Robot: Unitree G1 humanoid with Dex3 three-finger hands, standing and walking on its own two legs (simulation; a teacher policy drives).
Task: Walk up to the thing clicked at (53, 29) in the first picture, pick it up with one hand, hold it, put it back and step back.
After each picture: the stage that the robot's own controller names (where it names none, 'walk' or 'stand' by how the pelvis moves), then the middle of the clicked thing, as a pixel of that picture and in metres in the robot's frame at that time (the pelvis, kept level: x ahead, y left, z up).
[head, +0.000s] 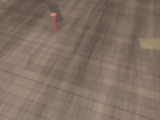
stand; (54, 23) +1.65 +0.32 -0.65
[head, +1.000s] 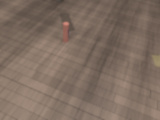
walk; (65, 32) +1.53 +0.14 -0.63
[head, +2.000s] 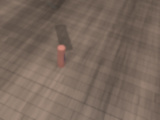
walk; (61, 57) +1.03 +0.16 -0.64
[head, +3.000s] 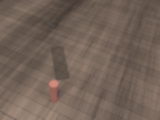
walk; (54, 92) +0.68 +0.18 -0.64
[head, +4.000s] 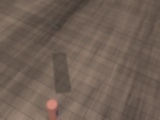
stand; (52, 111) +0.47 +0.17 -0.64
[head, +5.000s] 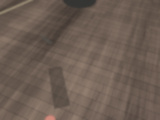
stand; out of the picture +0.44 +0.20 -0.66
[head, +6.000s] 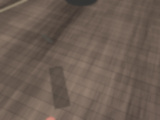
stand; out of the picture +0.42 +0.19 -0.66
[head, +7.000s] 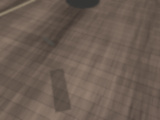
stand; out of the picture +0.40 +0.20 -0.66
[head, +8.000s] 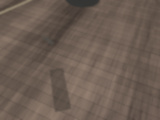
stand; out of the picture +0.39 +0.20 -0.66
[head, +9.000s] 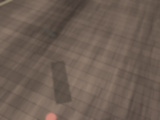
go down; out of the picture +0.41 +0.20 -0.66
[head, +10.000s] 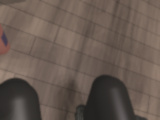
go down; out of the picture +0.48 +0.28 -0.24
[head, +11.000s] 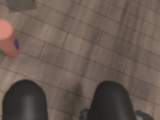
approach; (8, 42) +0.47 +0.28 -0.26
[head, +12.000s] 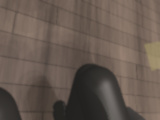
close in; out of the picture +0.44 +0.33 -0.16
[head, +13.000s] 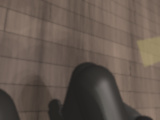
lift; out of the picture +0.43 +0.33 -0.16
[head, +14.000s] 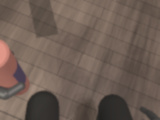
lift; (8, 73) +0.33 +0.23 -0.01
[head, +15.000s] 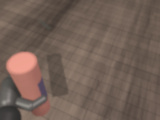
hold; (33, 89) +0.31 +0.16 +0.04
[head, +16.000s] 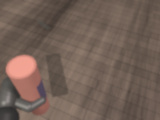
hold; (32, 90) +0.31 +0.16 +0.03
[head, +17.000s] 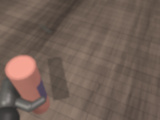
hold; (32, 89) +0.31 +0.17 +0.04
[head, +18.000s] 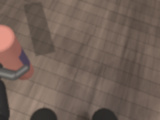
crouch; (14, 58) +0.41 +0.20 -0.03
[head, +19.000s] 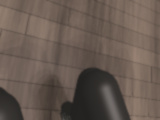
lower; out of the picture +0.44 +0.32 -0.14
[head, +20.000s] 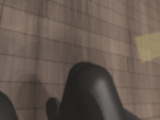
lower; out of the picture +0.42 +0.35 -0.16
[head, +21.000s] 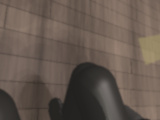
lower; out of the picture +0.42 +0.35 -0.16
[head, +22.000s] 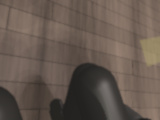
lower; out of the picture +0.41 +0.34 -0.16
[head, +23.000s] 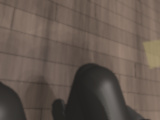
lower; out of the picture +0.40 +0.34 -0.16
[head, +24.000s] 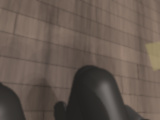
open; out of the picture +0.41 +0.32 -0.16
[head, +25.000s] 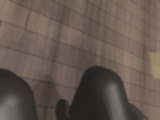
stand; out of the picture +0.40 +0.31 -0.17
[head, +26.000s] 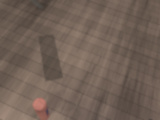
stand; (42, 110) +0.39 +0.20 -0.53
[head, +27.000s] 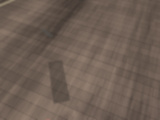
stand; out of the picture +0.38 +0.20 -0.60
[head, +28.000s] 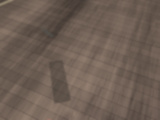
stand; out of the picture +0.38 +0.19 -0.60
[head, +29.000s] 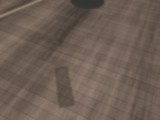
stand; out of the picture +0.39 +0.18 -0.65
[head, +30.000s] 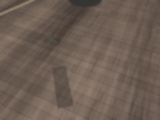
stand; out of the picture +0.37 +0.19 -0.66
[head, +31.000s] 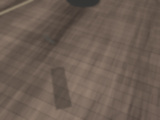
stand; out of the picture +0.36 +0.20 -0.66
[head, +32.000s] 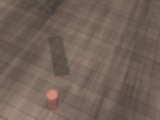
walk; (53, 100) +0.48 +0.14 -0.63
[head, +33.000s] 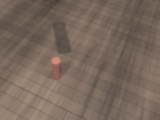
walk; (56, 69) +0.77 +0.20 -0.64
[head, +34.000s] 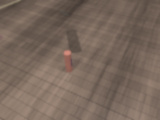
walk; (68, 61) +1.08 +0.22 -0.65
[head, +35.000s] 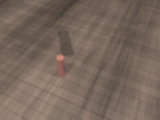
stand; (61, 66) +0.99 +0.19 -0.65
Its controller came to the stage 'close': yes
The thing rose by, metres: 0.68
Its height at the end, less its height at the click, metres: +0.00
